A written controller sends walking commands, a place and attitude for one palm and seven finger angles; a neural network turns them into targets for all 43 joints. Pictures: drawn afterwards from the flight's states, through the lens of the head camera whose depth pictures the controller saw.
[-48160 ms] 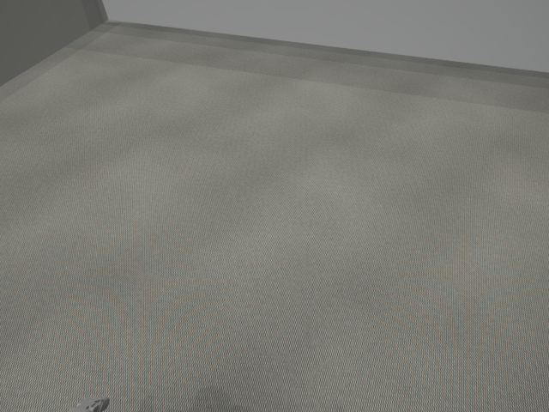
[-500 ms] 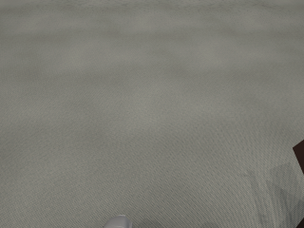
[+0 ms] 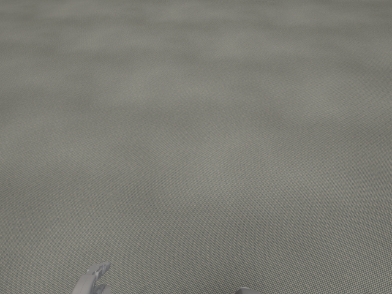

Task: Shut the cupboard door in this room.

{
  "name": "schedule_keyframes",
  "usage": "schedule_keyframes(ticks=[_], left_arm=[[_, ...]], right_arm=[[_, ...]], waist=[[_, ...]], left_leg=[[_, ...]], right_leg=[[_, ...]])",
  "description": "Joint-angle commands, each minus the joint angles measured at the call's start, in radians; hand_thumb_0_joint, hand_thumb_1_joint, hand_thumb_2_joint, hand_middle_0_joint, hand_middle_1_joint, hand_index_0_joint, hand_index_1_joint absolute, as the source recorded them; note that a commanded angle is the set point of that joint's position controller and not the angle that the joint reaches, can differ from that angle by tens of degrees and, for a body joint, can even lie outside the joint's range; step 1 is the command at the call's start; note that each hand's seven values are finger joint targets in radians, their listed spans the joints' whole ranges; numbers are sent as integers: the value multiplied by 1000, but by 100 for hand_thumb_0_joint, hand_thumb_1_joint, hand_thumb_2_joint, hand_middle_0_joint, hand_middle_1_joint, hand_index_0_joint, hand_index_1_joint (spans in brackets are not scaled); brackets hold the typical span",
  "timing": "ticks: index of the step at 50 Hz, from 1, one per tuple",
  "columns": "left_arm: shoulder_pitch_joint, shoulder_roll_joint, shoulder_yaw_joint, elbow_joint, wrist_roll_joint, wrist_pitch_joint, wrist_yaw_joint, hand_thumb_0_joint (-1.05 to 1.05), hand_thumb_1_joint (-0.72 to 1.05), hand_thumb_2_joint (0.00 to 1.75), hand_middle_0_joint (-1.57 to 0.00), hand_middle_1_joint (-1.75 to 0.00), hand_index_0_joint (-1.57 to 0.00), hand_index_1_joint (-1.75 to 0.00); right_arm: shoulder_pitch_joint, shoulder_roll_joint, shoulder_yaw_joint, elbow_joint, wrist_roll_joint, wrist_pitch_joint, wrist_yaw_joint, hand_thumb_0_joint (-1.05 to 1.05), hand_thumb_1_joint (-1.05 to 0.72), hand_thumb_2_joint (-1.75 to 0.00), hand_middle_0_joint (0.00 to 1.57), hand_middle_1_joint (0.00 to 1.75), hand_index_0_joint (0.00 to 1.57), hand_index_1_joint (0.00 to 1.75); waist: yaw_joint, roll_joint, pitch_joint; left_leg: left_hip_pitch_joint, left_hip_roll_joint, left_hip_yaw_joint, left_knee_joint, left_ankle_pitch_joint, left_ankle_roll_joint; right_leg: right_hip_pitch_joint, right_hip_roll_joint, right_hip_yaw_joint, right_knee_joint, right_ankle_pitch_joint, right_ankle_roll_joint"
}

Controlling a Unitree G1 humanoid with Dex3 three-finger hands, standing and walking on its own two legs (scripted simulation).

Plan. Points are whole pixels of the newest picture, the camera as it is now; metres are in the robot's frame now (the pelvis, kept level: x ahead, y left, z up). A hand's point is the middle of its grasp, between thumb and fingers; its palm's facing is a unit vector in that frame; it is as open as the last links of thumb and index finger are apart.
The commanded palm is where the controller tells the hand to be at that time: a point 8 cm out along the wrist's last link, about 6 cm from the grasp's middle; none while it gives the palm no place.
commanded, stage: walk to a spot facing it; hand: left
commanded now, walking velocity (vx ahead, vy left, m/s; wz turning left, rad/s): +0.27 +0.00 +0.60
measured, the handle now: out of the picture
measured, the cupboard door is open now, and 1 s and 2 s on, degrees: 50 50 50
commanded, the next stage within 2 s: turn to face it in 0.34 s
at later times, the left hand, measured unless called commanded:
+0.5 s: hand out of the picture +0.08 +0.23 -0.18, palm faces +0.35 -0.91 -0.23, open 7.4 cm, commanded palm none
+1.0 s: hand (116, 245) +0.26 +0.22 -0.15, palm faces +0.12 -0.97 -0.22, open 7.4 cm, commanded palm none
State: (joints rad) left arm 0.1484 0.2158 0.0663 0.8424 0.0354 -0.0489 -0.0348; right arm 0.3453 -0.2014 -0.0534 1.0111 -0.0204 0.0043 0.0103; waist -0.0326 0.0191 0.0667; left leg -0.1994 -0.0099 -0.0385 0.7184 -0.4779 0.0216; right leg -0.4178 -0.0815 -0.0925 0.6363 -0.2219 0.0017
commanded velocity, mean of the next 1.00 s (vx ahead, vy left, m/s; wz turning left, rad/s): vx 0.01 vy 0.00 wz -0.11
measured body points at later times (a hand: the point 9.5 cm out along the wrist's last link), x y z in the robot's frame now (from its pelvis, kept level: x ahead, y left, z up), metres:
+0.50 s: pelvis +0.15 +0.04 -0.01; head +0.20 +0.08 +0.44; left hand +0.06 +0.27 -0.16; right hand +0.38 -0.16 -0.12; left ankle +0.20 +0.12 -0.72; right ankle +0.10 -0.12 -0.66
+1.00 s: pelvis +0.23 +0.03 +0.01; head +0.27 +0.03 +0.46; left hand +0.25 +0.28 -0.14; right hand +0.31 -0.22 -0.14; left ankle +0.18 +0.14 -0.67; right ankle +0.22 -0.08 -0.72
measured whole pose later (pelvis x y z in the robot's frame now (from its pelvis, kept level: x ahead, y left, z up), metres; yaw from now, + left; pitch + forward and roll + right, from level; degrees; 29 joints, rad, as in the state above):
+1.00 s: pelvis +0.23 +0.03 +0.01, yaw +3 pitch +1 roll +0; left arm 0.24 0.16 0.06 0.94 0.03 0.03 0.01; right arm 0.17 -0.23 -0.06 0.97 -0.01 0.06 -0.03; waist 0.02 0.02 0.08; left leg -0.43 0.04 0.08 0.99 -0.51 -0.04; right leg -0.26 0.01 0.00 0.57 -0.32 -0.02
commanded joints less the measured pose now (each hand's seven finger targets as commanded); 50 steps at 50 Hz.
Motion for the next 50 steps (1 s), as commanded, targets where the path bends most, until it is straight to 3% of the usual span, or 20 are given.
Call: schedule_keyframes(ticks=[1, 3, 4, 9, 16, 19, 20, 21, 22, 23, 25, 28, 34, 41, 42, 43, 44, 45, 47, 50], left_arm=[[204, 209, 59, -1, 0, -3, 44, 0, 90, 90, -20, -30, -20, -30], [111, 104, 32, -11, -2, -12, 48, 0, 90, 90, -20, -30, -20, -30], [123, 88, 29, -4, -2, -21, 48, 0, 90, 90, -20, -30, -20, -30], [209, 73, 26, 53, -6, -30, 57, 0, 90, 90, -20, -30, -20, -30], [219, 147, 28, 59, -7, -5, 59, 0, 90, 90, -20, -30, -20, -30], [170, 197, 45, 31, -14, 7, 59, 0, 90, 90, -20, -30, -20, -30], [184, 176, 41, 11, -20, 14, 55, 0, 90, 90, -20, -30, -20, -30], [189, 111, 21, -32, -33, 22, 48, 0, 90, 90, -20, -30, -20, -30], [108, 135, 12, -73, -22, 33, 63, 0, 90, 90, -20, -30, -20, -30], [144, 89, 14, -52, -26, 39, 72, 0, 90, 90, -20, -30, -20, -30], [168, 83, 12, 13, -16, 60, 66, 0, 90, 90, -20, -30, -20, -30], [235, 49, -5, 85, -11, 78, 52, 0, 90, 90, -20, -30, -20, -30], [172, 39, -2, 89, -7, 100, 39, 0, 90, 90, -20, -30, -20, -30], [161, 39, 23, 56, -8, 86, 27, 0, 90, 90, -20, -30, -20, -30], [182, 62, 29, 55, -6, 79, 28, 0, 90, 90, -20, -30, -20, -30], [196, 105, 38, 55, -2, 70, 33, 0, 90, 90, -20, -30, -20, -30], [188, 175, 45, 55, 4, 61, 38, 0, 90, 90, -20, -30, -20, -30], [239, 200, 56, 64, 0, 61, 47, 0, 90, 90, -20, -30, -20, -30], [205, 170, 60, 68, -5, 62, 67, 0, 90, 90, -20, -30, -20, -30], [140, 163, 58, 37, -6, 67, 64, 0, 90, 90, -20, -30, -20, -30]], right_arm=[[-85, -89, -38, -135, -7, -37, 3, 0, -90, -90, 20, 30, 20, 30], [-99, -63, -32, -100, -11, -22, 18, 0, -90, -90, 20, 30, 20, 30], [-81, -47, -26, -92, -7, -16, 21, 0, -90, -90, 20, 30, 20, 30], [-146, -6, -13, -118, -7, 8, 30, 0, -90, -90, 20, 30, 20, 30], [-271, -40, 4, -195, -3, 13, 42, 0, -90, -90, 20, 30, 20, 30], [-117, -120, -17, -177, -8, 8, 35, 0, -90, -90, 20, 30, 20, 30], [-26, -205, -39, -162, -17, 0, 26, 0, -90, -90, 20, 30, 20, 30], [48, -332, -65, -158, -15, -5, 14, 0, -90, -90, 20, 30, 20, 30], [90, -350, -54, -149, 1, 3, 2, 0, -90, -90, 20, 30, 20, 30], [8, -321, -47, -169, 1, -5, -18, 0, -90, -90, 20, 30, 20, 30], [-159, -211, -12, -206, -1, -9, -32, 0, -90, -90, 20, 30, 20, 30], [-217, -137, 17, -182, -2, -21, -39, 0, -90, -90, 20, 30, 20, 30], [-203, -147, 4, -120, -5, 0, -41, 0, -90, -90, 20, 30, 20, 30], [-162, -161, -31, -103, 0, 10, -44, 0, -90, -90, 20, 30, 20, 30], [-167, -153, -34, -109, 4, 11, -41, 0, -90, -90, 20, 30, 20, 30], [-169, -123, -33, -119, 8, 10, -39, 0, -90, -90, 20, 30, 20, 30], [-165, -67, -24, -141, 12, 9, -33, 0, -90, -90, 20, 30, 20, 30], [-228, -59, -16, -169, 9, 19, -39, 0, -90, -90, 20, 30, 20, 30], [-232, -86, -16, -170, 10, 16, -48, 0, -90, -90, 20, 30, 20, 30], [-234, -77, -10, -168, 11, 15, -43, 0, -90, -90, 20, 30, 20, 30]], waist=[[82, -286, -58], [32, -140, -26], [21, -146, -52], [28, -142, -62], [45, -188, -39], [-46, -147, -138], [-86, 30, -227], [-106, 303, -301], [-117, 84, -282], [-58, 97, -309], [-4, 149, -199], [50, 88, -149], [40, 90, -51], [44, 90, -97], [54, 63, -97], [60, -50, -109], [54, -216, -102], [106, -237, -111], [83, -235, -140], [69, -117, -139]], left_leg=[[-534, 40, -53, 637, 42, 24], [-437, 97, -22, 590, 185, 2], [-428, 97, -3, 560, 207, -7], [-471, 90, 81, 352, 199, -38], [-342, 42, 177, 25, 195, -5], [-21, -10, 181, -153, 310, 24], [215, 109, 26, -206, 582, 79], [374, 427, -407, -244, 1053, 254], [300, 464, -403, -254, 1053, 287], [279, 452, -368, -279, 931, 263], [57, 350, -214, -366, 582, 180], [-52, 275, -81, -436, 413, 138], [-90, 312, -20, -480, 223, 134], [11, 324, 90, -267, 487, 98], [-15, 291, 121, -200, 467, 61], [-77, 217, 180, -84, 350, 5], [-231, 99, 237, 50, 61, -46], [-333, 44, 153, 232, -139, -58], [-449, 68, 36, 398, -87, -64], [-378, 66, 45, 297, -22, -83]], right_leg=[[328, -409, 590, -508, -588, -102], [200, -304, 237, -453, -247, -68], [231, -284, 141, -428, -71, -68], [391, -263, -78, -327, 568, -75], [441, -299, -150, -228, 720, -68], [336, -283, -199, 50, 656, -28], [153, -212, -209, 293, 353, 21], [-147, -35, -143, 589, -474, 83], [-146, -29, 13, 661, -480, 58], [-186, -34, 64, 689, -414, 60], [-116, -60, 103, 614, -288, 56], [-6, -34, 100, 456, -176, 46], [46, 22, 63, 220, -163, 35], [150, 62, 12, -64, -11, 21], [193, 45, 63, -142, 98, 2], [244, -57, 216, -216, 293, -46], [318, -230, 396, -254, 517, -138], [366, -285, 492, -273, 667, -227], [466, -247, 472, -215, 741, -256], [419, -179, 371, -201, 657, -209]])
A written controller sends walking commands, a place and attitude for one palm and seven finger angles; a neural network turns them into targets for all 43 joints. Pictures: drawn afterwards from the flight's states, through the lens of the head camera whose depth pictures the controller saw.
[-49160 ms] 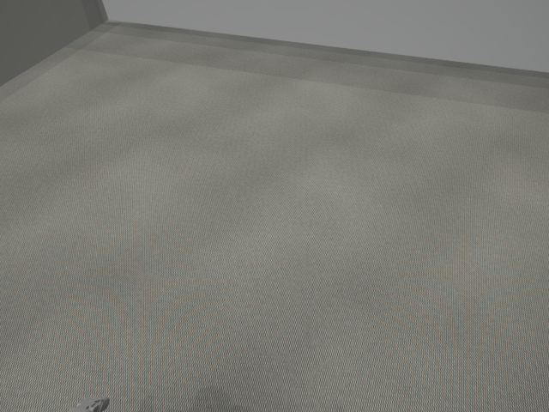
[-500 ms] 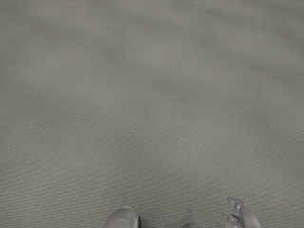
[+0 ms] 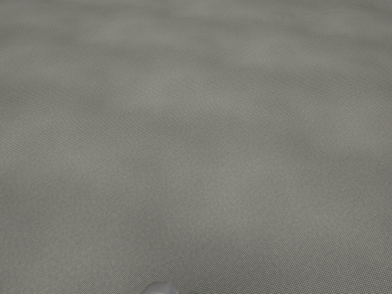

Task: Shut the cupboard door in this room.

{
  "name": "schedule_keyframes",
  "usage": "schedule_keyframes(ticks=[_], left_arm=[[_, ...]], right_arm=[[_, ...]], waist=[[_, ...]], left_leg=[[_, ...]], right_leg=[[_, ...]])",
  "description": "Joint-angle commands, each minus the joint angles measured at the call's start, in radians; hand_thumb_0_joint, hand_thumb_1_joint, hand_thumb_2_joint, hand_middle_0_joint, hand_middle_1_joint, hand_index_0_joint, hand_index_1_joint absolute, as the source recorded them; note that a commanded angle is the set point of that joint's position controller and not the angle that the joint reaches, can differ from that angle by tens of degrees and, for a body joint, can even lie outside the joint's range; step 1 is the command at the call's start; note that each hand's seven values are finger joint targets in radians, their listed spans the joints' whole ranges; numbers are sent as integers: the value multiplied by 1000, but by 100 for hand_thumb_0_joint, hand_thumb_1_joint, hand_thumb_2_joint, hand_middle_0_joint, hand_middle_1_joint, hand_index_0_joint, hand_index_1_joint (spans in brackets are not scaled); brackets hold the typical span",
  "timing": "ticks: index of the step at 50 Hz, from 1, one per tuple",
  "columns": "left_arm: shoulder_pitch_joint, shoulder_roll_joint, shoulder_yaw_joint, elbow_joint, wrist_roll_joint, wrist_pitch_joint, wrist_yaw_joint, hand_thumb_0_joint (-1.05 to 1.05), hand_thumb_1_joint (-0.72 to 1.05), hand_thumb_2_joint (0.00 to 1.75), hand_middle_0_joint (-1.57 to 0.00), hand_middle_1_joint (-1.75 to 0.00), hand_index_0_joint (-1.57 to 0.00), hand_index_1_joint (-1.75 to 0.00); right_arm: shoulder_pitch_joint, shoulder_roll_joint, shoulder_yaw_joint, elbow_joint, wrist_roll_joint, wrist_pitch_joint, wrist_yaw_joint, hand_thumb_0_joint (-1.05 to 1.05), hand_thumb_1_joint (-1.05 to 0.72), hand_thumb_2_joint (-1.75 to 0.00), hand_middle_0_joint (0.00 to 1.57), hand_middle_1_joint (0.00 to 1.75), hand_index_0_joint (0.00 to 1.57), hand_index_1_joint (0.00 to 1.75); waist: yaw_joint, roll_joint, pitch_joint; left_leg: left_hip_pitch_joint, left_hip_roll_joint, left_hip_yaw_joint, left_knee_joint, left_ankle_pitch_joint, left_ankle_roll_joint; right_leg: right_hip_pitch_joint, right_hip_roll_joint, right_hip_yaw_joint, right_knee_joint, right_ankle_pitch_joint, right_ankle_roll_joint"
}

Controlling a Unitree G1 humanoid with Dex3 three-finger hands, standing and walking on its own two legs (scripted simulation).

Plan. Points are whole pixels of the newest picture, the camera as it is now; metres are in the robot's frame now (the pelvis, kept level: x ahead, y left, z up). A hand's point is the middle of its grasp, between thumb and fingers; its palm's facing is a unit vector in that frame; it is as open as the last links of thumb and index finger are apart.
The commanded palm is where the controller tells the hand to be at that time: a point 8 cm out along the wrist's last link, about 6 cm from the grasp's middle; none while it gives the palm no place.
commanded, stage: turn to face it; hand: left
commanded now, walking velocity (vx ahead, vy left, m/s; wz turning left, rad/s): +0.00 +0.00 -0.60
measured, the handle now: out of the picture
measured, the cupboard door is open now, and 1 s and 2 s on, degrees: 50 50 50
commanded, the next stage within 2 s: none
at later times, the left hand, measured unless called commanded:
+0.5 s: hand (127, 256) +0.21 +0.19 -0.14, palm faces -0.29 -0.92 -0.26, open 7.4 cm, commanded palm none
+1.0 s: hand (140, 260) +0.21 +0.16 -0.17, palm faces -0.51 -0.84 -0.19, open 7.4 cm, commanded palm none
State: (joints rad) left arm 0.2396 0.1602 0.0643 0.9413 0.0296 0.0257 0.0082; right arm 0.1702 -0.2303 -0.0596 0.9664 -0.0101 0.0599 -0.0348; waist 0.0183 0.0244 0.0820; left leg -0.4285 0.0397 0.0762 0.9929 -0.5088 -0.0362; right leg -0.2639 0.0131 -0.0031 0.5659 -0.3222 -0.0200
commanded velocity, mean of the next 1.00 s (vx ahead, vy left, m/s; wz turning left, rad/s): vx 0.00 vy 0.00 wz -0.60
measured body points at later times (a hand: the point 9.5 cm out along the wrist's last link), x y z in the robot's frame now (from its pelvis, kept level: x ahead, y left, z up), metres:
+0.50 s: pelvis +0.02 +0.02 +0.00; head +0.06 +0.00 +0.45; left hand +0.22 +0.24 -0.12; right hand +0.00 -0.24 -0.14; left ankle +0.05 +0.15 -0.73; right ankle -0.03 -0.09 -0.71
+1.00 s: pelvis +0.04 +0.03 +0.00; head +0.09 +0.02 +0.45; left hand +0.23 +0.21 -0.16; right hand -0.01 -0.24 -0.12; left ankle +0.11 +0.12 -0.73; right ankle -0.05 -0.07 -0.68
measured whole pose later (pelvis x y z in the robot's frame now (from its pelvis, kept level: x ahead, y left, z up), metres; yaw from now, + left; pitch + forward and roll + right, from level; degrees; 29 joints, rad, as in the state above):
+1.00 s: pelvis +0.04 +0.03 +0.00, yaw -35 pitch +1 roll -1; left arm 0.20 0.25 0.09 0.91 0.02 0.08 -0.03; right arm 0.17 -0.20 -0.01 0.85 -0.03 0.02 -0.03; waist 0.02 -0.05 0.09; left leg -0.29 0.07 0.09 0.58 -0.29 0.00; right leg -0.46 0.04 0.04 1.00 -0.51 0.03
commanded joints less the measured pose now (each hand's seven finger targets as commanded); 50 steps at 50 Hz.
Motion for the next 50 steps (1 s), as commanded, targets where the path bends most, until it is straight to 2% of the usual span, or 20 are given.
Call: schedule_keyframes(ticks=[1, 5, 7, 8, 9, 10, 12, 15, 21, 24, 25, 26, 27, 29, 33, 40, 43, 45, 46, 50], left_arm=[[41, 228, 59, -62, 0, -7, 18, 0, 90, 90, -20, -30, -20, -30], [-19, 251, 68, -83, 1, 5, 9, 0, 90, 90, -20, -30, -20, -30], [-65, 238, 63, -93, -7, 13, 4, 0, 90, 90, -20, -30, -20, -30], [-67, 204, 54, -109, -16, 18, 1, 0, 90, 90, -20, -30, -20, -30], [-33, 151, 42, -128, -24, 21, -9, 0, 90, 90, -20, -30, -20, -30], [-49, 160, 38, -146, -17, 16, -13, 0, 90, 90, -20, -30, -20, -30], [-106, 183, 44, -146, -8, 25, -23, 0, 90, 90, -20, -30, -20, -30], [-109, 159, 36, -141, -13, 41, -45, 0, 90, 90, -20, -30, -20, -30], [-145, 147, 25, -169, -11, 36, -52, 0, 90, 90, -20, -30, -20, -30], [-69, 168, 30, -150, -9, 24, -49, 0, 90, 90, -20, -30, -20, -30], [-4, 215, 41, -135, -4, 15, -44, 0, 90, 90, -20, -30, -20, -30], [30, 326, 59, -124, 6, -1, -31, 0, 90, 90, -20, -30, -20, -30], [71, 368, 64, -116, -7, 0, -17, 0, 90, 90, -20, -30, -20, -30], [-3, 316, 63, -130, -6, 0, 2, 0, 90, 90, -20, -30, -20, -30], [-75, 257, 47, -153, -6, -5, 4, 0, 90, 90, -20, -30, -20, -30], [-46, 276, 61, -132, 0, 4, -2, 0, 90, 90, -20, -30, -20, -30], [-102, 249, 56, -141, -10, 16, -4, 0, 90, 90, -20, -30, -20, -30], [-58, 152, 36, -174, -22, 20, -21, 0, 90, 90, -20, -30, -20, -30], [-75, 190, 40, -169, -9, 21, -25, 0, 90, 90, -20, -30, -20, -30], [-91, 167, 45, -140, -9, 33, -51, 0, 90, 90, -20, -30, -20, -30]], right_arm=[[-58, -45, -2, -125, 1, -39, 4, 0, -90, -90, 20, 30, 20, 30], [0, -52, -3, -127, 6, -43, 2, 0, -90, -90, 20, 30, 20, 30], [79, -66, -5, -108, 5, -51, -1, 0, -90, -90, 20, 30, 20, 30], [119, -123, -10, -98, -3, -64, -4, 0, -90, -90, 20, 30, 20, 30], [148, -225, -27, -103, -17, -71, -6, 0, -90, -90, 20, 30, 20, 30], [174, -255, -30, -114, -21, -63, -9, 0, -90, -90, 20, 30, 20, 30], [113, -225, -18, -133, -26, -68, -12, 0, -90, -90, 20, 30, 20, 30], [43, -197, -10, -152, -28, -57, -11, 0, -90, -90, 20, 30, 20, 30], [67, -215, -28, -136, -24, -49, 3, 0, -90, -90, 20, 30, 20, 30], [38, -219, -36, -141, -17, -42, 12, 0, -90, -90, 20, 30, 20, 30], [30, -200, -37, -149, -10, -40, 17, 0, -90, -90, 20, 30, 20, 30], [22, -118, -19, -185, -2, -38, 22, 0, -90, -90, 20, 30, 20, 30], [-24, -119, -13, -216, -6, -26, 18, 0, -90, -90, 20, 30, 20, 30], [-44, -125, -12, -199, -2, -29, 3, 0, -90, -90, 20, 30, 20, 30], [3, -102, -9, -158, -5, -27, 15, 0, -90, -90, 20, 30, 20, 30], [-14, -87, -7, -180, 5, -37, 8, 0, -90, -90, 20, 30, 20, 30], [99, -108, -10, -149, 6, -51, 0, 0, -90, -90, 20, 30, 20, 30], [132, -264, -33, -161, -17, -62, -7, 0, -90, -90, 20, 30, 20, 30], [122, -253, -27, -164, -21, -60, -7, 0, -90, -90, 20, 30, 20, 30], [20, -188, -11, -186, -25, -59, -11, 0, -90, -90, 20, 30, 20, 30]], waist=[[16, -139, -144], [-10, -176, -126], [-51, -157, -128], [-60, -28, -154], [-55, 239, -189], [-73, 249, -175], [-50, 186, -110], [-24, 156, -87], [-45, 191, -116], [-2, 153, -125], [29, 54, -147], [46, -274, -142], [75, -287, -134], [37, -295, -112], [-15, -162, -154], [-3, -173, -138], [-68, -138, -150], [-62, 302, -165], [-71, 227, -150], [-21, 142, -92]], left_leg=[[-129, 10, -60, -22, 24, -29], [25, -13, -41, -279, 107, -29], [194, -15, -42, -498, 280, -23], [323, 71, -114, -621, 382, 0], [425, 312, -359, -651, 589, 106], [351, 439, -434, -670, 618, 207], [289, 403, -384, -665, 657, 228], [273, 309, -163, -639, 662, 184], [283, 325, -60, -603, 606, 165], [210, 291, 14, -477, 517, 97], [125, 244, 55, -345, 406, 46], [-117, 94, 134, -119, -4, -27], [-175, 49, 19, 77, -139, -35], [-250, 68, -91, 200, -52, -34], [-120, 51, -60, 83, 88, -54], [8, -7, -52, -236, 87, -39], [267, 4, -62, -544, 278, -22], [410, 403, -428, -722, 405, 150], [321, 452, -439, -725, 381, 208], [280, 309, -146, -652, 598, 173]], right_leg=[[245, -264, 278, -134, 745, -182], [135, -221, 288, -107, 637, -150], [23, -166, 271, -52, 497, -86], [-74, -92, 218, 26, 353, -36], [-228, 37, 90, 211, -52, 28], [-233, 33, 33, 416, -337, 42], [-284, -23, 49, 589, -293, 53], [-230, -42, -8, 500, -202, 68], [-103, -23, -75, 228, -131, 54], [66, -5, -107, -29, 68, 35], [194, -58, -33, -151, 166, 11], [321, -308, 303, -251, 385, -85], [234, -423, 410, -242, 565, -182], [212, -351, 398, -220, 530, -213], [169, -237, 220, -165, 594, -159], [104, -223, 351, -148, 520, -165], [-68, -151, 332, -67, 349, -77], [-320, 62, 67, 296, -275, 35], [-297, 15, 61, 475, -304, 43], [-286, -39, 5, 558, -171, 74]])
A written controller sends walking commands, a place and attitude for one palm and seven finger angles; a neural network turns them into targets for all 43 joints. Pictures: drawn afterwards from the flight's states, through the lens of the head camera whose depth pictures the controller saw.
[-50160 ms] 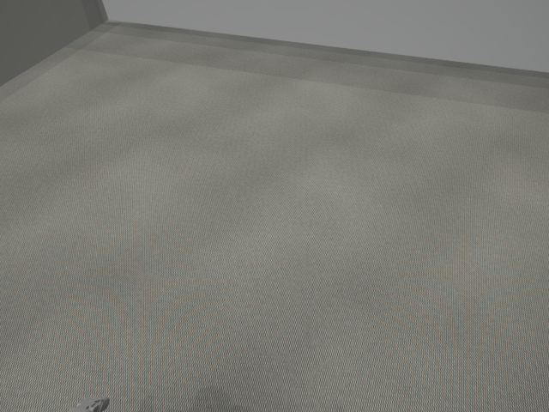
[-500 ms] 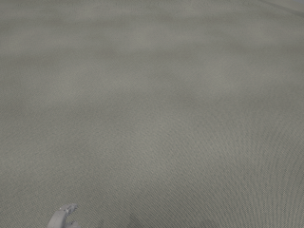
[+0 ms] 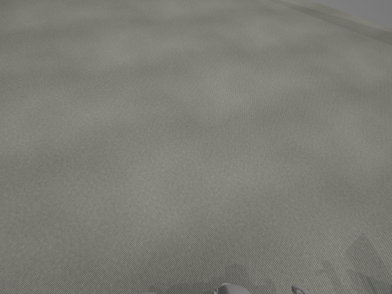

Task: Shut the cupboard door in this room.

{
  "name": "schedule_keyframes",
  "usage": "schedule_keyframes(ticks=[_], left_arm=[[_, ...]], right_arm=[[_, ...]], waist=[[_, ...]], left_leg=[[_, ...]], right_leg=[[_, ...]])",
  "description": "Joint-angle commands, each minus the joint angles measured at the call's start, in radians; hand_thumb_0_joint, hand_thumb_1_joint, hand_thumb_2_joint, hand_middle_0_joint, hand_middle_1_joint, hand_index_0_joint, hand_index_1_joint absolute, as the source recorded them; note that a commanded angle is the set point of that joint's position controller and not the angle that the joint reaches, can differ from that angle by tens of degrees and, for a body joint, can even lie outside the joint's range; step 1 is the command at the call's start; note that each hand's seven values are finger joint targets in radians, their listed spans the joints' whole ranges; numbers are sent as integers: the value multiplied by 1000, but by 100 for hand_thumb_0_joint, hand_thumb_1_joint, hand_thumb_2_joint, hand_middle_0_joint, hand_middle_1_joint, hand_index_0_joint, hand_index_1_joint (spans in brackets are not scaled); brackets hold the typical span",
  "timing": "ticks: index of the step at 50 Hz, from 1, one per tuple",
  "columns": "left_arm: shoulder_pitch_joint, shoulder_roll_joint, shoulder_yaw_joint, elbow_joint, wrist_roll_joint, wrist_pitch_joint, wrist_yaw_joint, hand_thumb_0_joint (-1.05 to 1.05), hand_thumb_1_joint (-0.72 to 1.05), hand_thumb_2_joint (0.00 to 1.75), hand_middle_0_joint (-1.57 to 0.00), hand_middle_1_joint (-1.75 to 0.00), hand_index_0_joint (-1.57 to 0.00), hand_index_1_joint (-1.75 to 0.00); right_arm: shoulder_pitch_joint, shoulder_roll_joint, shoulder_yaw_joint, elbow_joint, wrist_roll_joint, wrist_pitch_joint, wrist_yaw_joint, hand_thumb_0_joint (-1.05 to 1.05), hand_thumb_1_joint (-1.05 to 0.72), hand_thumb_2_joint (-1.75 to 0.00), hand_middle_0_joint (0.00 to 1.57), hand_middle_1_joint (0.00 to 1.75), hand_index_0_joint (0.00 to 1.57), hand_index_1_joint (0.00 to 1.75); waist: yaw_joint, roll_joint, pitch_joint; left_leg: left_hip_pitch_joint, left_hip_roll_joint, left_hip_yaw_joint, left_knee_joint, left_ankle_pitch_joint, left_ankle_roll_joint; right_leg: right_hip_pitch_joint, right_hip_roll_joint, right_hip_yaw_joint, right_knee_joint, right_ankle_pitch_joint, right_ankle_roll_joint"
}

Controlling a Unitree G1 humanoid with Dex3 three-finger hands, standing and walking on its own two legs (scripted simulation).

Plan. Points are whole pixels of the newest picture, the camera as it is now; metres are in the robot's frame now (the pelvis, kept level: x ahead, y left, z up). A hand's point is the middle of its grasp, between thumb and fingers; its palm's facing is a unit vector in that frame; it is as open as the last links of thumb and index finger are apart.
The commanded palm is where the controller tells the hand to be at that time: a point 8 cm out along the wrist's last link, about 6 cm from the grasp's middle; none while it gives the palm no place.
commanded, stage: turn to face it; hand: left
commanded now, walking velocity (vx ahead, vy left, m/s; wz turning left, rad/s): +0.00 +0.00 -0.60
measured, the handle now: out of the picture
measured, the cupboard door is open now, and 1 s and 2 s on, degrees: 50 50 50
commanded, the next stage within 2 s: none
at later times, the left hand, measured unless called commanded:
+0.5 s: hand (139, 283) +0.15 +0.13 -0.16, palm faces -0.29 -0.93 -0.25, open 7.4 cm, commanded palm none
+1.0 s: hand (175, 249) +0.23 +0.06 -0.16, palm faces -0.57 -0.77 -0.28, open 7.4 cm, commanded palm none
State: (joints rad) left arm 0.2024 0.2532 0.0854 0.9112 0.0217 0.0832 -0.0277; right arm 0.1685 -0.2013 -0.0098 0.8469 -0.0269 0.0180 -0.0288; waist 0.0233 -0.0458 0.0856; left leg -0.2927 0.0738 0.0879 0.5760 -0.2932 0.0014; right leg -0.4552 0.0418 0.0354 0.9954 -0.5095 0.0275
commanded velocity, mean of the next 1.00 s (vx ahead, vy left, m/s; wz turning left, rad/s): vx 0.00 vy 0.00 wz -0.60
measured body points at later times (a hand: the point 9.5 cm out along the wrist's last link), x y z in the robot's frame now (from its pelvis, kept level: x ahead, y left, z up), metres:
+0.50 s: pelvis +0.01 -0.03 +0.00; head +0.05 -0.05 +0.45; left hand +0.17 +0.18 -0.14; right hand +0.01 -0.32 -0.14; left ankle +0.05 +0.10 -0.68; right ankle -0.02 -0.14 -0.73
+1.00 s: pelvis +0.01 -0.05 -0.01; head +0.04 -0.09 +0.43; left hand +0.26 +0.10 -0.13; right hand -0.11 -0.29 -0.16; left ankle +0.08 +0.09 -0.72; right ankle -0.06 -0.13 -0.74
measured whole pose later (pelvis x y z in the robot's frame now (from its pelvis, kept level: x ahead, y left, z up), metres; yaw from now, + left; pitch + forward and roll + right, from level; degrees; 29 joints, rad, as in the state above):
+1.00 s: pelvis +0.01 -0.05 -0.01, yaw -36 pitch +1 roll -1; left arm 0.13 0.25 0.07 0.88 0.02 0.04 -0.03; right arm 0.24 -0.27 -0.05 0.90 -0.02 0.06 -0.01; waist -0.02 0.06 0.10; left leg -0.35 0.19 0.15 0.82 -0.48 -0.07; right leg -0.30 -0.01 -0.07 0.63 -0.31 -0.02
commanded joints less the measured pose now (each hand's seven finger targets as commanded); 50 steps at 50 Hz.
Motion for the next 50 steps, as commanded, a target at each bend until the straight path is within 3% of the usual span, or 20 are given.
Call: schedule_keyframes(ticks=[1, 8, 11, 12, 13, 14, 15, 19, 25, 28, 29, 30, 31, 36, 42, 45, 46, 48, 49, 50], left_arm=[[-56, 65, 22, -109, -3, -20, -16, 0, 90, 90, -20, -30, -20, -30], [-92, 46, 8, -124, -1, -27, -22, 0, 90, 90, -20, -30, -20, -30], [5, 85, 16, -94, 1, -43, -16, 0, 90, 90, -20, -30, -20, -30], [67, 171, 29, -77, 8, -57, -6, 0, 90, 90, -20, -30, -20, -30], [118, 265, 47, -60, 8, -67, 11, 0, 90, 90, -20, -30, -20, -30], [148, 276, 46, -57, -3, -62, 23, 0, 90, 90, -20, -30, -20, -30], [100, 248, 49, -62, 1, -65, 35, 0, 90, 90, -20, -30, -20, -30], [-36, 173, 24, -106, 1, -63, 40, 0, 90, 90, -20, -30, -20, -30], [-43, 197, 33, -105, 10, -53, 32, 0, 90, 90, -20, -30, -20, -30], [-84, 184, 32, -110, -1, -44, 28, 0, 90, 90, -20, -30, -20, -30], [-78, 140, 25, -119, -9, -39, 27, 0, 90, 90, -20, -30, -20, -30], [-37, 76, 14, -133, -17, -35, 16, 0, 90, 90, -20, -30, -20, -30], [-51, 86, 10, -152, -10, -40, 11, 0, 90, 90, -20, -30, -20, -30], [-78, 75, 19, -113, -3, -24, -15, 0, 90, 90, -20, -30, -20, -30], [-121, 47, 5, -126, -3, -26, -20, 0, 90, 90, -20, -30, -20, -30], [-66, 59, 6, -110, -3, -37, -17, 0, 90, 90, -20, -30, -20, -30], [0, 89, 14, -90, -1, -44, -13, 0, 90, 90, -20, -30, -20, -30], [100, 267, 43, -56, 5, -63, 13, 0, 90, 90, -20, -30, -20, -30], [118, 268, 43, -56, -4, -62, 26, 0, 90, 90, -20, -30, -20, -30], [57, 245, 44, -64, 0, -61, 34, 0, 90, 90, -20, -30, -20, -30]], right_arm=[[33, -214, -61, -60, -7, -16, -17, 0, -90, -90, 20, 30, 20, 30], [65, -243, -84, -24, -6, -5, -1, 0, -90, -90, 20, 30, 20, 30], [40, -250, -92, -24, 3, 0, 7, 0, -90, -90, 20, 30, 20, 30], [48, -202, -87, -39, 13, 2, 16, 0, -90, -90, 20, 30, 20, 30], [-20, -124, -64, -94, 14, 2, 19, 0, -90, -90, 20, 30, 20, 30], [-60, -147, -59, -109, 15, 14, 6, 0, -90, -90, 20, 30, 20, 30], [-59, -142, -61, -95, 16, 12, -3, 0, -90, -90, 20, 30, 20, 30], [-4, -140, -57, -41, 13, 14, 8, 0, -90, -90, 20, 30, 20, 30], [-2, -125, -56, -58, 19, 10, 10, 0, -90, -90, 20, 30, 20, 30], [102, -131, -54, -31, 21, -4, 1, 0, -90, -90, 20, 30, 20, 30], [126, -176, -60, -25, 15, -17, -4, 0, -90, -90, 20, 30, 20, 30], [142, -277, -77, -30, 0, -24, -7, 0, -90, -90, 20, 30, 20, 30], [154, -309, -79, -48, -3, -18, -10, 0, -90, -90, 20, 30, 20, 30], [52, -217, -58, -61, -9, -21, -16, 0, -90, -90, 20, 30, 20, 30], [102, -239, -79, -19, -7, -8, -2, 0, -90, -90, 20, 30, 20, 30], [72, -253, -88, -18, -2, -3, 5, 0, -90, -90, 20, 30, 20, 30], [53, -251, -91, -23, 4, 0, 8, 0, -90, -90, 20, 30, 20, 30], [-13, -128, -63, -95, 14, 7, 19, 0, -90, -90, 20, 30, 20, 30], [-42, -160, -61, -98, 15, 21, 7, 0, -90, -90, 20, 30, 20, 30], [-54, -152, -65, -88, 16, 21, 1, 0, -90, -90, 20, 30, 20, 30]], waist=[[-31, 230, -100], [-55, 275, -115], [3, 203, -149], [31, 10, -183], [66, -254, -150], [79, -172, -145], [48, -265, -153], [-22, -102, -164], [-19, -101, -116], [-67, -86, -141], [-72, 5, -154], [-65, 299, -171], [-74, 318, -153], [-32, 228, -106], [-66, 275, -119], [-32, 264, -147], [5, 202, -163], [61, -246, -137], [69, -180, -136], [39, -242, -111]], left_leg=[[156, 266, -124, -227, 395, 131], [159, 293, -28, -168, 355, 117], [75, 244, 54, 17, 289, 29], [-71, 169, 104, 209, 131, -31], [-327, 17, 96, 437, -354, -79], [-352, 28, -48, 560, -353, -72], [-402, 32, -89, 623, -315, -75], [-266, 34, -71, 524, -142, -93], [-134, -21, -55, 232, -135, -82], [57, -45, -41, -55, 39, -71], [169, 36, -126, -204, 65, -44], [267, 275, -371, -273, 163, 50], [200, 421, -457, -295, 247, 154], [159, 272, -141, -227, 434, 126], [169, 292, -30, -177, 420, 116], [139, 282, 21, -77, 374, 69], [72, 248, 58, 23, 294, 24], [-329, 24, 91, 425, -359, -81], [-336, 36, -50, 550, -333, -74], [-376, 37, -89, 612, -291, -74]], right_leg=[[-79, -68, -49, 100, 27, 29], [67, -49, -137, -222, 67, 12], [289, -38, -149, -521, 303, -18], [456, -182, 39, -623, 458, -72], [508, -406, 349, -648, 800, -187], [448, -444, 358, -639, 850, -256], [448, -394, 388, -636, 821, -259], [353, -278, 188, -591, 776, -213], [240, -260, 289, -613, 581, -216], [165, -200, 283, -532, 527, -144], [67, -129, 241, -449, 426, -94], [-85, 16, 96, -243, 114, -31], [-102, 8, 1, -21, -124, -9], [-92, -69, -33, 136, 22, 28], [48, -51, -125, -168, 40, 14], [188, -33, -152, -407, 185, -6], [310, -41, -137, -537, 308, -20], [482, -414, 357, -669, 734, -190], [396, -436, 377, -678, 697, -252], [364, -387, 398, -686, 623, -254]])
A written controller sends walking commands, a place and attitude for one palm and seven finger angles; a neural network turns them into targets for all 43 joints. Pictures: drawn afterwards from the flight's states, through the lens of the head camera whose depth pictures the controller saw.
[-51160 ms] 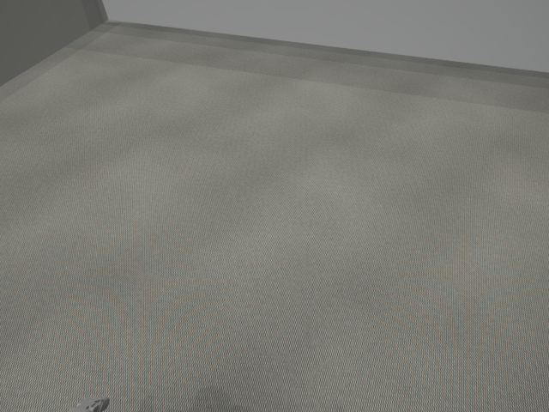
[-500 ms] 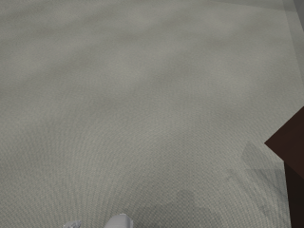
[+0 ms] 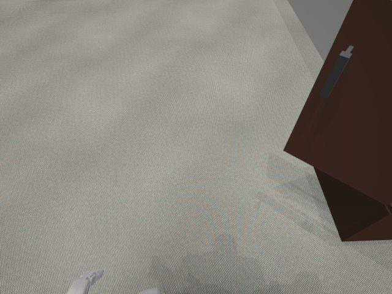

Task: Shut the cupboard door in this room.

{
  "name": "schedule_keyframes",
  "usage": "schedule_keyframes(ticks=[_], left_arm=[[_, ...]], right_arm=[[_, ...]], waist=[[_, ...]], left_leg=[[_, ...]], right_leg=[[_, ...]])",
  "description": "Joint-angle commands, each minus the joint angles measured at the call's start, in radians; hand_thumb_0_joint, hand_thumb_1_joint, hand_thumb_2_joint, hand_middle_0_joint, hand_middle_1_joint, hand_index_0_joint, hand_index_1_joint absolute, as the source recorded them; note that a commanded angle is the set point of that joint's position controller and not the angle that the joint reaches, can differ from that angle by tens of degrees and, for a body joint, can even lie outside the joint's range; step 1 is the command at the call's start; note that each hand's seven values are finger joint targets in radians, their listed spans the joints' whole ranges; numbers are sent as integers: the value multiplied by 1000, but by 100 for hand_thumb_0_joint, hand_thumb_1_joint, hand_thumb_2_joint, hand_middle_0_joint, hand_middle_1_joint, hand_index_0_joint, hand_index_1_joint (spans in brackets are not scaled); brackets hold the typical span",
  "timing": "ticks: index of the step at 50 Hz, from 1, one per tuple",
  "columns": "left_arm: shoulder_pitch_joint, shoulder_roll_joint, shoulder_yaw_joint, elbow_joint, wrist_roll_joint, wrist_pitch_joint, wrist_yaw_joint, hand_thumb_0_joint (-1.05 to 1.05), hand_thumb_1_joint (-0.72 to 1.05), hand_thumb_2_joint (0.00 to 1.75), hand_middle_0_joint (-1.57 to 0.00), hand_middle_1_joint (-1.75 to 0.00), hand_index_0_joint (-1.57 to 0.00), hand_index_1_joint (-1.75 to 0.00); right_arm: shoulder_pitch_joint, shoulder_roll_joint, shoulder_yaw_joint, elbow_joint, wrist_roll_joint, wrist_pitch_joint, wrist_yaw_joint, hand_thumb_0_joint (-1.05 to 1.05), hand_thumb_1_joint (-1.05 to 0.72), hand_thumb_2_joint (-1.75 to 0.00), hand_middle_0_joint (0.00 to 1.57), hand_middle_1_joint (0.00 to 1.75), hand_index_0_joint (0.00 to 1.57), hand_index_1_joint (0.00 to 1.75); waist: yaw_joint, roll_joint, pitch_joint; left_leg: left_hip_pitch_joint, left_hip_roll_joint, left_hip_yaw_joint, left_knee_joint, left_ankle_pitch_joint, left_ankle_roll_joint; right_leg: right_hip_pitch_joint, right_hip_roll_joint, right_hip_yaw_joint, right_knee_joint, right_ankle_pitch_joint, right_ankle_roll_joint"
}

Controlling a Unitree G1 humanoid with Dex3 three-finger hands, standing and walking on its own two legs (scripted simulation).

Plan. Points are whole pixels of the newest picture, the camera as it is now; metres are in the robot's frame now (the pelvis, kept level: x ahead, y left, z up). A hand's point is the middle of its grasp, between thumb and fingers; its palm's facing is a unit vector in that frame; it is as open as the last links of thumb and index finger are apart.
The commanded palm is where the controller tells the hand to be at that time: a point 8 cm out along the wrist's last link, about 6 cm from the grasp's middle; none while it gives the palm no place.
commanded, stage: turn to face it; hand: left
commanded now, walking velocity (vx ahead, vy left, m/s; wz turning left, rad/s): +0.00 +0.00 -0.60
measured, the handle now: (336, 72) +0.63 -0.34 +0.08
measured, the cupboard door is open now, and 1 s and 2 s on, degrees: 50 50 50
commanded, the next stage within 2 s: take the last steps up to it in 1.02 s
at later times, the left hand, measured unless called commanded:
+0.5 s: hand (116, 277) +0.17 +0.21 -0.15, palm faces -0.25 -0.95 -0.20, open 7.4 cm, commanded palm none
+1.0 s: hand (154, 260) +0.21 +0.12 -0.16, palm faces -0.49 -0.85 -0.20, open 7.4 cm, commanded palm none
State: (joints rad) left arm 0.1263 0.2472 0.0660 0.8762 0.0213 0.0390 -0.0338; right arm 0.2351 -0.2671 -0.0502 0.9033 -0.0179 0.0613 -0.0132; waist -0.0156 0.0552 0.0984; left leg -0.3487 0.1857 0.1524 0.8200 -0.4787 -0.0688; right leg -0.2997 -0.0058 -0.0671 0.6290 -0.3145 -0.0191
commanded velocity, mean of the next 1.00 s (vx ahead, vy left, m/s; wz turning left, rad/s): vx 0.00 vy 0.00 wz -0.47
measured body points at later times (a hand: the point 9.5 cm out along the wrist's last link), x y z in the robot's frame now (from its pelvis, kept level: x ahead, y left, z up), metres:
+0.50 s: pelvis +0.03 +0.02 +0.02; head +0.08 +0.04 +0.46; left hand +0.18 +0.26 -0.14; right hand +0.04 -0.24 -0.10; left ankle +0.05 +0.13 -0.72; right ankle -0.04 -0.09 -0.64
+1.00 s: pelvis +0.04 +0.00 +0.01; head +0.08 -0.01 +0.46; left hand +0.23 +0.17 -0.14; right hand -0.03 -0.26 -0.12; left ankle +0.11 +0.09 -0.71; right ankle -0.03 -0.12 -0.72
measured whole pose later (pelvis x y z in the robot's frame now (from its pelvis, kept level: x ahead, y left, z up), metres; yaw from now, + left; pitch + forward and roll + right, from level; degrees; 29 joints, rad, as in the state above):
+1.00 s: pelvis +0.04 +0.00 +0.01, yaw -30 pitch +1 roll -1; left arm 0.18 0.21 0.04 0.94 0.02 0.04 0.00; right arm 0.21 -0.24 -0.03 0.92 -0.01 0.05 -0.02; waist -0.01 -0.01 0.06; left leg -0.37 0.05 0.06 0.72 -0.36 -0.07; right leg -0.26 0.01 0.03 0.54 -0.29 0.01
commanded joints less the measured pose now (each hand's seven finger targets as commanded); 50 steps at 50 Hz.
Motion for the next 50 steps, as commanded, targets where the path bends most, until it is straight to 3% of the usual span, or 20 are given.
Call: schedule_keyframes(ticks=[1, 4, 11, 14, 15, 16, 17, 18, 21, 29, 32, 33, 34, 35, 36, 38, 40, 47, 49, 50], left_arm=[[74, 211, 52, -43, -2, -16, 43, 0, 90, 90, -20, -30, -20, -30], [25, 172, 40, -65, 0, -21, 44, 0, 90, 90, -20, -30, -20, -30], [49, 201, 53, -52, 6, -13, 40, 0, 90, 90, -20, -30, -20, -30], [10, 194, 53, -58, -1, -5, 39, 0, 90, 90, -20, -30, -20, -30], [-6, 165, 48, -66, -8, -1, 37, 0, 90, 90, -20, -30, -20, -30], [30, 106, 36, -81, -17, 4, 29, 0, 90, 90, -20, -30, -20, -30], [31, 87, 27, -97, -12, -2, 22, 0, 90, 90, -20, -30, -20, -30], [19, 112, 31, -87, 0, 5, 22, 0, 90, 90, -20, -30, -20, -30], [12, 100, 42, -61, -2, 13, 0, 0, 90, 90, -20, -30, -20, -30], [-48, 56, 23, -77, -3, 18, -12, 0, 90, 90, -20, -30, -20, -30], [-2, 70, 20, -61, -1, 6, -8, 0, 90, 90, -20, -30, -20, -30], [64, 93, 27, -42, 0, -1, -4, 0, 90, 90, -20, -30, -20, -30], [134, 175, 39, -20, 7, -15, 7, 0, 90, 90, -20, -30, -20, -30], [180, 263, 56, -2, 7, -24, 22, 0, 90, 90, -20, -30, -20, -30], [207, 278, 52, 2, -4, -21, 32, 0, 90, 90, -20, -30, -20, -30], [104, 210, 45, -14, 0, -21, 50, 0, 90, 90, -20, -30, -20, -30], [23, 170, 29, -40, 1, -21, 50, 0, 90, 90, -20, -30, -20, -30], [34, 175, 35, -10, 8, -16, 45, 0, 90, 90, -20, -30, -20, -30], [13, 159, 33, -8, -1, -10, 44, 0, 90, 90, -20, -30, -20, -30], [23, 128, 26, -11, -8, -6, 43, 0, 90, 90, -20, -30, -20, -30]], right_arm=[[-103, -103, -26, -127, 4, -26, -15, 0, -90, -90, 20, 30, 20, 30], [-57, -80, -18, -92, 1, -30, -5, 0, -90, -90, 20, 30, 20, 30], [-79, -66, -15, -114, 10, -35, -8, 0, -90, -90, 20, 30, 20, 30], [-1, -71, -14, -93, 14, -46, -17, 0, -90, -90, 20, 30, 20, 30], [44, -97, -18, -80, 11, -56, -21, 0, -90, -90, 20, 30, 20, 30], [61, -183, -29, -82, -3, -66, -24, 0, -90, -90, 20, 30, 20, 30], [81, -234, -39, -95, -6, -60, -22, 0, -90, -90, 20, 30, 20, 30], [65, -218, -30, -90, -14, -63, -30, 0, -90, -90, 20, 30, 20, 30], [-24, -156, -16, -120, -16, -64, -33, 0, -90, -90, 20, 30, 20, 30], [21, -176, -37, -69, -16, -53, -18, 0, -90, -90, 20, 30, 20, 30], [7, -184, -43, -61, -11, -46, -11, 0, -90, -90, 20, 30, 20, 30], [-11, -181, -44, -63, -6, -46, -8, 0, -90, -90, 20, 30, 20, 30], [-10, -135, -39, -77, 6, -45, -1, 0, -90, -90, 20, 30, 20, 30], [-76, -67, -19, -126, 8, -43, 1, 0, -90, -90, 20, 30, 20, 30], [-105, -83, -14, -135, 8, -30, -9, 0, -90, -90, 20, 30, 20, 30], [-82, -93, -17, -98, 7, -28, -17, 0, -90, -90, 20, 30, 20, 30], [-29, -82, -13, -63, 4, -28, -8, 0, -90, -90, 20, 30, 20, 30], [4, -44, -2, -41, 8, -36, -8, 0, -90, -90, 20, 30, 20, 30], [66, -44, 1, -16, 6, -45, -14, 0, -90, -90, 20, 30, 20, 30], [83, -74, -2, -7, 5, -56, -16, 0, -90, -90, 20, 30, 20, 30]], waist=[[51, -329, -113], [13, -212, -172], [28, -206, -158], [-14, -191, -172], [-36, -137, -186], [-27, 100, -207], [-31, 235, -195], [-35, 222, -180], [10, 119, -134], [-22, 171, -138], [6, 147, -133], [43, 98, -157], [70, -100, -203], [101, -338, -165], [112, -249, -159], [58, -312, -148], [7, -245, -165], [6, -221, -140], [-23, -199, -137], [-24, -122, -144]], left_leg=[[-325, -62, -175, 377, -38, -6], [-218, -77, -132, 266, 58, -24], [-110, -137, -121, -19, 54, -17], [72, -155, -121, -277, 194, -5], [201, -113, -149, -416, 278, 9], [321, 93, -355, -500, 384, 85], [317, 278, -491, -514, 555, 192], [271, 295, -487, -512, 605, 227], [243, 173, -251, -461, 712, 208], [241, 173, -94, -416, 657, 189], [162, 156, -62, -333, 569, 141], [111, 124, -27, -242, 507, 98], [-26, 44, 33, -71, 321, 40], [-252, -101, 31, 144, -171, -5], [-264, -95, -105, 276, -174, 2], [-302, -72, -162, 363, -74, -2], [-214, -75, -137, 312, 22, -13], [-39, -133, -88, -81, 88, 1], [95, -144, -84, -279, 239, 8], [205, -101, -133, -399, 321, 28]], right_leg=[[204, -302, 435, -309, 398, -193], [199, -218, 292, -238, 550, -161], [161, -207, 402, -230, 485, -172], [70, -163, 417, -160, 448, -114], [-17, -107, 376, -99, 360, -65], [-170, 34, 254, 59, 83, 1], [-243, 68, 115, 288, -300, 39], [-259, 36, 138, 452, -309, 55], [-268, -12, 102, 557, -191, 77], [-104, -7, -13, 194, -140, 62], [52, 14, -39, -36, 2, 38], [165, 4, -24, -173, 122, 24], [327, -149, 156, -261, 289, -30], [356, -367, 445, -286, 589, -152], [282, -403, 448, -281, 632, -216], [253, -322, 412, -271, 551, -211], [190, -245, 267, -252, 538, -172], [116, -221, 300, -246, 406, -161], [47, -180, 288, -194, 339, -109], [-29, -132, 266, -135, 272, -65]])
